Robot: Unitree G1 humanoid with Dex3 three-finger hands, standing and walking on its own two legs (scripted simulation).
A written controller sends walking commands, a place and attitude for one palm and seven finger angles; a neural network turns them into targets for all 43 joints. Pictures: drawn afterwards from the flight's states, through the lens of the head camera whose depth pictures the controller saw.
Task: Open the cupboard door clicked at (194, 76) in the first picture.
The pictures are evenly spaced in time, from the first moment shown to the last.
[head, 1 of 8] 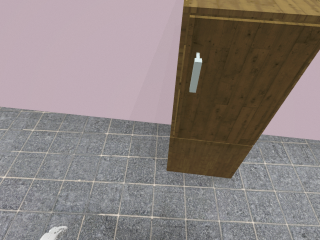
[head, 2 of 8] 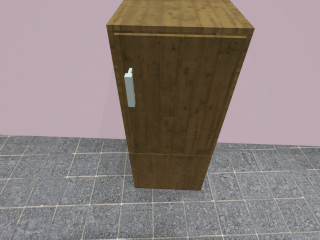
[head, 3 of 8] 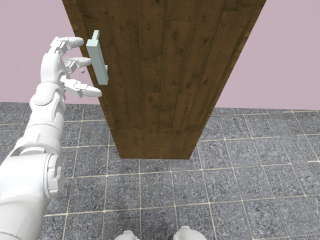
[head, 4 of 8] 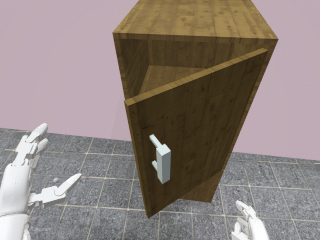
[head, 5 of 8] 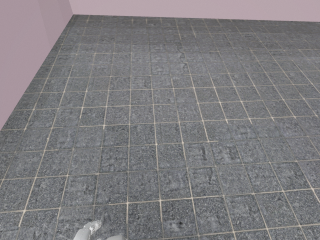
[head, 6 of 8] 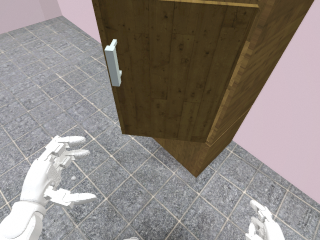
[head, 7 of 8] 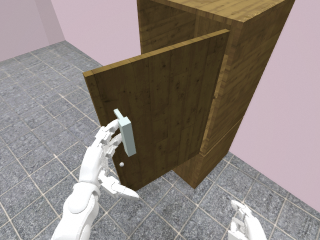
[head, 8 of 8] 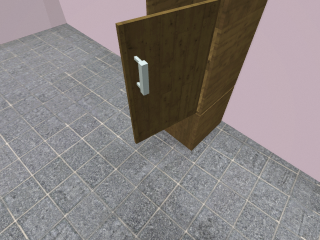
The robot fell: no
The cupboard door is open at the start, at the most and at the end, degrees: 0 79 78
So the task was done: yes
